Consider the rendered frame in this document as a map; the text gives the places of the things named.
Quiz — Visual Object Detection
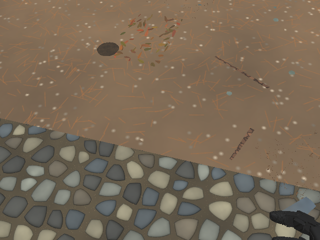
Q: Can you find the robot right hand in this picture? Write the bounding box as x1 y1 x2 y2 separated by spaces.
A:
269 210 320 240

